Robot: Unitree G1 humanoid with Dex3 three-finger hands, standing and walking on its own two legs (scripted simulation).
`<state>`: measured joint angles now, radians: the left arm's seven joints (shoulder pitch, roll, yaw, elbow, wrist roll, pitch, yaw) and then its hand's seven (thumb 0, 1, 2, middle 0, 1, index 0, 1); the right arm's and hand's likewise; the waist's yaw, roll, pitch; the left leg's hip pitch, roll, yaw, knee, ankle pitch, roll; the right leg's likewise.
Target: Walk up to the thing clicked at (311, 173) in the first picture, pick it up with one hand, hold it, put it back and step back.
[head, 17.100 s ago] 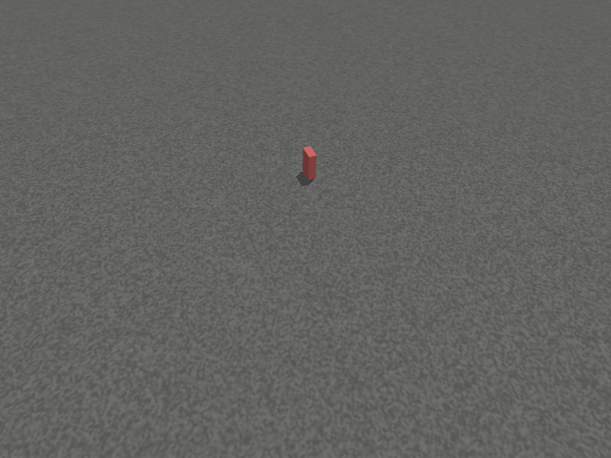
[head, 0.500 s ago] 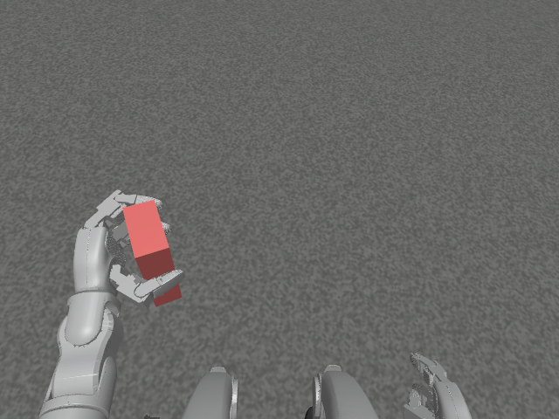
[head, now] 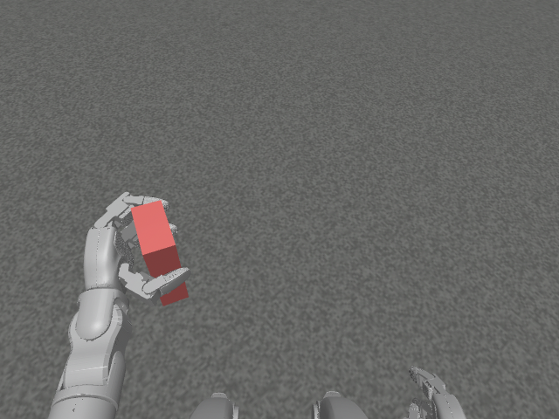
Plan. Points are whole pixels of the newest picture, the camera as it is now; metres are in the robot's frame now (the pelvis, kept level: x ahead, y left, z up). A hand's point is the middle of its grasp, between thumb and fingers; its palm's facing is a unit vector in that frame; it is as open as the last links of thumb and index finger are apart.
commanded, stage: hold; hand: left
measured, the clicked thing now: (162, 256) +0.33 +0.17 +0.03
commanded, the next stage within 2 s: crouch in 0.54 s
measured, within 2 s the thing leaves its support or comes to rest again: neither
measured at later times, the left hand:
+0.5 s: hand (158, 239) +0.33 +0.16 +0.07, palm faces +0.14 -0.99 +0.01, open 11.2 cm
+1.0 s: hand (163, 262) +0.33 +0.17 +0.00, palm faces +0.18 -0.98 +0.02, open 11.1 cm
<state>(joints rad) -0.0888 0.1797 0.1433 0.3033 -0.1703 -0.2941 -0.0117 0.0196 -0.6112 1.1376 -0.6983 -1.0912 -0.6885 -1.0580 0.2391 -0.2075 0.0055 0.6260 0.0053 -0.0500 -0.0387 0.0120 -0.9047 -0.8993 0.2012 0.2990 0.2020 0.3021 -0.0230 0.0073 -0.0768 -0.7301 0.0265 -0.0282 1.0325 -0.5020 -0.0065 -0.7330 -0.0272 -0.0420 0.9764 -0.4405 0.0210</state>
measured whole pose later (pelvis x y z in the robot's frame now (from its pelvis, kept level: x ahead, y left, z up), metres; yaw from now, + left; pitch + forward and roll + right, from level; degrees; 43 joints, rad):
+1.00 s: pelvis -0.01 -0.01 +0.00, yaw +0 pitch +13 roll -1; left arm -0.18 0.17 0.21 0.57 -0.16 -0.47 -0.04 0.01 -0.61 1.12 -0.73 -1.04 -0.72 -1.01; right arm 0.19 -0.22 -0.02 0.67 -0.02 -0.07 0.00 0.01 -0.90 -0.90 0.20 0.30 0.20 0.30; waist -0.04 -0.02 -0.05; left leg -0.79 0.02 -0.03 1.03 -0.48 -0.02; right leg -0.80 -0.03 -0.04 1.00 -0.43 0.01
